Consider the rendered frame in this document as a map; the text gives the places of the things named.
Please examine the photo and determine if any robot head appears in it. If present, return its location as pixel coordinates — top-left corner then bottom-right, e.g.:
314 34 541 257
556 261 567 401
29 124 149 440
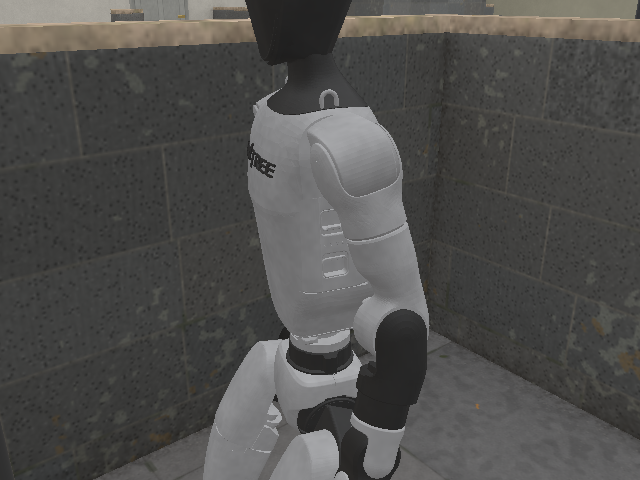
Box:
245 0 368 115

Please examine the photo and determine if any left robot forearm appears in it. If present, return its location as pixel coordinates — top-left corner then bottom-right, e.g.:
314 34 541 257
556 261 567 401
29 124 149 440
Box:
334 309 427 480

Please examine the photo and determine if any robot left thigh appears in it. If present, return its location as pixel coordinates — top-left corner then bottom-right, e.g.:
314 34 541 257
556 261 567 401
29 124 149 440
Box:
269 405 353 480

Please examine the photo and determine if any right robot upper arm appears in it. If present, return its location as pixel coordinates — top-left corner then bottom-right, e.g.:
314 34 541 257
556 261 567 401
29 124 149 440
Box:
253 88 282 116

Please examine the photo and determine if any left robot upper arm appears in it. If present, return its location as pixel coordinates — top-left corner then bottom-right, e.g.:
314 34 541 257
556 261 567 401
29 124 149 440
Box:
307 112 430 357

